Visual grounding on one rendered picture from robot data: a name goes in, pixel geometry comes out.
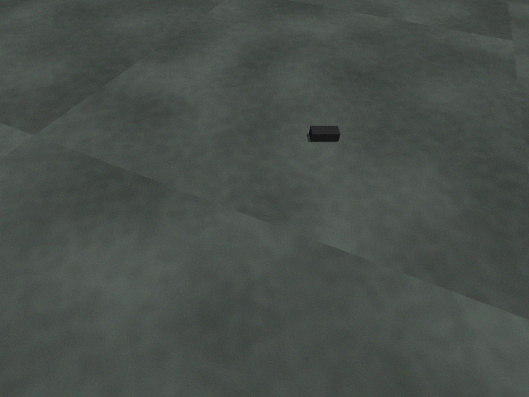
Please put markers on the carton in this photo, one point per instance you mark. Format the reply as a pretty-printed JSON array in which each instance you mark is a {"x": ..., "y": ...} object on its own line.
[{"x": 324, "y": 133}]

